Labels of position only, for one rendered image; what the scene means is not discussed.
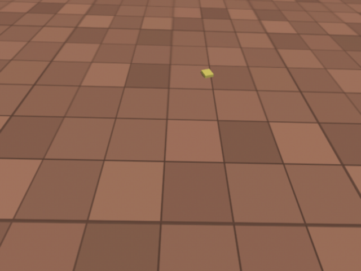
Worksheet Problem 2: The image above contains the small box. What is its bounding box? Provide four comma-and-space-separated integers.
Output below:
201, 69, 214, 78

